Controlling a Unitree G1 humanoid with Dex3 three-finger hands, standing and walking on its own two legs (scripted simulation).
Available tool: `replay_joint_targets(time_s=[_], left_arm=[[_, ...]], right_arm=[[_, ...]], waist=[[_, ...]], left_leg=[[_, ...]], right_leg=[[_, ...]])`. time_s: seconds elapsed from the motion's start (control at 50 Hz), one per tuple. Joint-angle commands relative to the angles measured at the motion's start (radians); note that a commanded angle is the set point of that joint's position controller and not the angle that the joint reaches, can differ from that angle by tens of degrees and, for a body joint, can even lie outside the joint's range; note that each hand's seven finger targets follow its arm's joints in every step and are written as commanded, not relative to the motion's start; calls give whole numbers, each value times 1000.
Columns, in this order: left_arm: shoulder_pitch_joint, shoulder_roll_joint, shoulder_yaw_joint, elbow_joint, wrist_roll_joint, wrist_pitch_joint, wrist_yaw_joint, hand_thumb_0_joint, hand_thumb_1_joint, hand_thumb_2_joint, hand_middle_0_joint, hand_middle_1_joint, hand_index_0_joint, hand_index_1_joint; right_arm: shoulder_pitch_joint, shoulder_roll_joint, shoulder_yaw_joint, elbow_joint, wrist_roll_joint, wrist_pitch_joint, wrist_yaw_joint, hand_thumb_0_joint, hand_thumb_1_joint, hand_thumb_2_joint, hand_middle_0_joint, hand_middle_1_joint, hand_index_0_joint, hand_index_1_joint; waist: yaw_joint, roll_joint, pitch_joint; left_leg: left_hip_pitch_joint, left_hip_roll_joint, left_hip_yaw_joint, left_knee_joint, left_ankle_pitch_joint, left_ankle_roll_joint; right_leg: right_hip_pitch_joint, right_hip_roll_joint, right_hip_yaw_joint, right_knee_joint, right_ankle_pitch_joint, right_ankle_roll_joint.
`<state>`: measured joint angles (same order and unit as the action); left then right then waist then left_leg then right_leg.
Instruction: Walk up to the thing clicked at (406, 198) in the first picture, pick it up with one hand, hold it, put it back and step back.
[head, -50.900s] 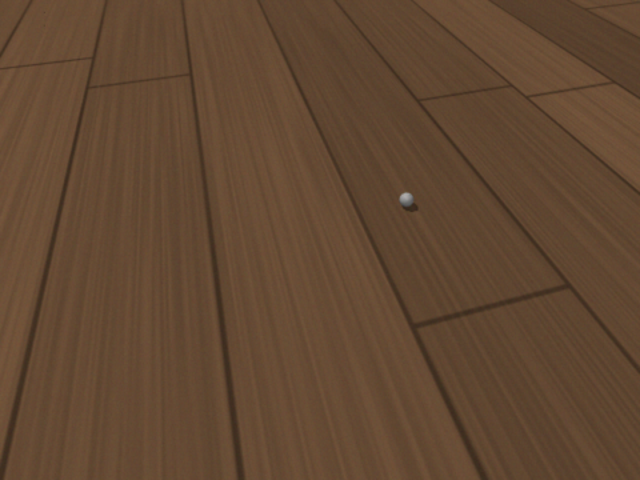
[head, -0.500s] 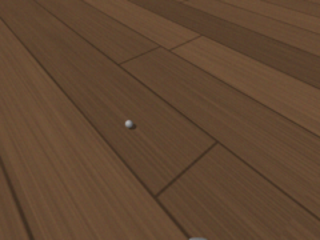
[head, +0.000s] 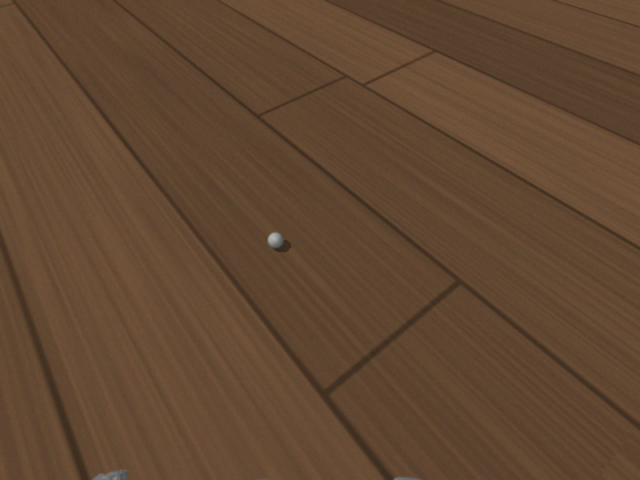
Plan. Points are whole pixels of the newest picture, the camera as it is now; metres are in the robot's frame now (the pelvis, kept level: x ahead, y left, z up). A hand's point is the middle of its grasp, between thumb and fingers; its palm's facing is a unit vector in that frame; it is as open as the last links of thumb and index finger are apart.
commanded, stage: step back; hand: left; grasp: from above
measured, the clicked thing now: (275, 240) +1.03 +0.22 -0.73
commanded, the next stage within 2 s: stand in 0.14 s
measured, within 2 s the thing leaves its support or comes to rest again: neither
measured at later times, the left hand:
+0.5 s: hand out of the picture +0.10 +0.25 -0.13, palm faces -0.02 -0.94 -0.33, open 7.4 cm
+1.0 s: hand out of the picture +0.07 +0.25 -0.13, palm faces -0.05 -0.94 -0.35, open 7.4 cm
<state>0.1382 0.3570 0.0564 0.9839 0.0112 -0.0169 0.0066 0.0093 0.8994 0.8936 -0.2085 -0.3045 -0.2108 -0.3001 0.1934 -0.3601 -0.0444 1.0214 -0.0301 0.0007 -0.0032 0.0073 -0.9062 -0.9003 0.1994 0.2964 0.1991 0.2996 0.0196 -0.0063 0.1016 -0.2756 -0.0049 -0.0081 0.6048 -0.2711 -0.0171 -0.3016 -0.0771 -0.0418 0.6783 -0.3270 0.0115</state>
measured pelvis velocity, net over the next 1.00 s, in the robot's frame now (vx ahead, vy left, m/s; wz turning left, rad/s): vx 0.01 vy -0.01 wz -0.01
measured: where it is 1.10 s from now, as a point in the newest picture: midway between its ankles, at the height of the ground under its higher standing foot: outside the picture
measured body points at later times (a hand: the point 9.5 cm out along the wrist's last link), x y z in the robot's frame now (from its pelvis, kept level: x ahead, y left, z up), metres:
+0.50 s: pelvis +0.02 +0.00 +0.02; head +0.02 +0.00 +0.47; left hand +0.10 +0.30 -0.11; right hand +0.13 -0.29 -0.10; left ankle +0.03 +0.14 -0.72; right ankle +0.02 -0.13 -0.72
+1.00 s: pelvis +0.01 -0.01 +0.02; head +0.02 -0.01 +0.47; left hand +0.08 +0.30 -0.11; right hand +0.06 -0.31 -0.12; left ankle +0.03 +0.14 -0.72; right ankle +0.02 -0.13 -0.72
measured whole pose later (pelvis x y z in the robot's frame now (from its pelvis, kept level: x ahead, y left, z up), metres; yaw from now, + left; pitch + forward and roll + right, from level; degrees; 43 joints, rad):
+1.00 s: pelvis +0.01 -0.01 +0.02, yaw -1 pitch -2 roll +0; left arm 0.12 0.35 0.00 1.16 0.01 -0.02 -0.01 0.01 0.90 0.89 -0.21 -0.30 -0.21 -0.30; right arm 0.13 -0.35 0.00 1.16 -0.01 0.00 0.02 0.01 -0.91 -0.90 0.20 0.30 0.20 0.30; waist 0.00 0.01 0.06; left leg -0.14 0.04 -0.01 0.33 -0.15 -0.04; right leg -0.15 -0.02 -0.05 0.35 -0.17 0.00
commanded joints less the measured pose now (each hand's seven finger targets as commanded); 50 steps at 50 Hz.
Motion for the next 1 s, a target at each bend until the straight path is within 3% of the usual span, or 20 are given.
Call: replay_joint_targets(time_s=[0.0, 0.02, 0.04, 0.06, 0.1, 0.12, 0.14, 0.24, 0.3, 0.44, 0.52, 0.58, 0.76, 0.84, 0.86, 0.9, 0.98], left_arm=[[-19, 206, 39, -33, -15, -7, 12, 0, 900, 900, -200, -300, -200, -300], [-14, 206, 37, -25, -9, -13, 10, 0, 900, 900, -200, -300, -200, -300], [-26, 219, 39, -17, -4, -18, 8, 0, 900, 900, -200, -300, -200, -300], [-39, 238, 43, -20, -5, -20, 6, 0, 900, 900, -200, -300, -200, -300], [-53, 235, 34, -8, -11, -21, 7, 0, 900, 900, -200, -300, -200, -300], [-45, 180, 6, 20, -8, -16, -1, 0, 900, 900, -200, -300, -200, -300], [-41, 174, 1, 24, -11, -15, -4, 0, 900, 900, -200, -300, -200, -300], [-70, 206, -8, 59, -11, -24, -3, 0, 900, 900, -200, -300, -200, -300], [-84, 208, -15, 75, -8, -26, -1, 0, 900, 900, -200, -300, -200, -300], [-93, 206, -20, 105, -4, -25, -3, 0, 900, 900, -200, -300, -200, -300], [-96, 210, -19, 112, -1, -27, -5, 0, 900, 900, -200, -300, -200, -300], [-108, 210, -19, 110, -1, -29, -5, 0, 900, 900, -200, -300, -200, -300], [-91, 221, -17, 116, 1, -18, -9, 0, 900, 900, -200, -300, -200, -300], [-83, 220, -18, 109, 1, -19, -9, 0, 900, 900, -200, -300, -200, -300], [-89, 222, -19, 107, 1, -22, -8, 0, 900, 900, -200, -300, -200, -300], [-78, 221, -20, 108, 1, -25, -7, 0, 900, 900, -200, -300, -200, -300], [-79, 222, -19, 105, -4, -24, -5, 0, 900, 900, -200, -300, -200, -300]], right_arm=[[-110, -264, -44, -69, 7, -22, -7, 0, -900, -900, 200, 300, 200, 300], [-115, -231, -31, -60, 10, -21, -6, 0, -900, -900, 200, 300, 200, 300], [-117, -214, -27, -56, 11, -20, -5, 0, -900, -900, 200, 300, 200, 300], [-94, -210, -24, -46, 12, -20, -7, 0, -900, -900, 200, 300, 200, 300], [-99, -208, -22, -23, 11, -21, -6, 0, -900, -900, 200, 300, 200, 300], [-79, -218, -12, -15, 12, -40, -2, 0, -900, -900, 200, 300, 200, 300], [-115, -231, -13, -14, 10, -48, 0, 0, -900, -900, 200, 300, 200, 300], [-124, -207, -6, 14, 22, -52, -2, 0, -900, -900, 200, 300, 200, 300], [-140, -199, -5, 22, 27, -48, -3, 0, -900, -900, 200, 300, 200, 300], [-175, -193, 0, 38, 25, -36, 1, 0, -900, -900, 200, 300, 200, 300], [-183, -194, 2, 44, 24, -37, 4, 0, -900, -900, 200, 300, 200, 300], [-183, -193, 3, 47, 22, -40, 5, 0, -900, -900, 200, 300, 200, 300], [-151, -200, 5, 67, 17, -31, 9, 0, -900, -900, 200, 300, 200, 300], [-142, -203, 4, 65, 17, -30, 10, 0, -900, -900, 200, 300, 200, 300], [-137, -202, 5, 67, 16, -32, 11, 0, -900, -900, 200, 300, 200, 300], [-137, -195, 6, 68, 18, -32, 10, 0, -900, -900, 200, 300, 200, 300], [-118, -202, 8, 75, 17, -31, 6, 0, -900, -900, 200, 300, 200, 300]], waist=[[30, 80, -112], [36, 59, -114], [22, 42, -118], [6, 41, -132], [1, 64, -151], [-8, 80, -166], [8, 98, -152], [-12, 49, -189], [-18, 28, -187], [-16, 22, -119], [-13, 19, -118], [-15, 16, -137], [-16, 3, -82], [-14, -13, -93], [-18, -10, -118], [-17, -20, -125], [-21, 3, -140]], left_leg=[[-127, 221, -222, -181, 87, 168], [-108, 184, -171, -168, 83, 127], [-88, 144, -142, -152, 96, 88], [-62, 122, -122, -137, 99, 72], [7, 129, -123, -153, 132, 69], [37, 163, -169, -229, 191, 70], [45, 176, -182, -243, 225, 71], [157, 150, -111, -214, 411, 46], [183, 145, -94, -232, 413, 42], [137, 134, -84, -306, 223, 30], [153, 134, -82, -326, 184, 25], [154, 140, -81, -326, 212, 24], [94, 128, -90, -363, -12, 23], [108, 124, -87, -343, 13, 26], [114, 132, -88, -338, 60, 28], [139, 131, -84, -324, 103, 27], [133, 134, -77, -318, 138, 26]], right_leg=[[152, 33, 34, -88, -61, -38], [161, 3, 54, -143, -2, -46], [149, -28, 86, -180, 83, -57], [139, -54, 118, -186, 134, -68], [116, -63, 114, -184, 176, -68], [153, -26, 79, -172, 193, -44], [155, -17, 70, -197, 186, -32], [207, -50, 82, -262, 369, -31], [217, -57, 78, -299, 402, -26], [212, -57, 84, -379, 262, -16], [197, -61, 90, -400, 221, -19], [219, -67, 94, -400, 249, -22], [149, -55, 105, -432, 23, -23], [128, -59, 116, -438, 12, -26], [160, -61, 114, -427, 73, -26], [147, -67, 118, -434, 100, -25], [181, -64, 112, -417, 182, -28]])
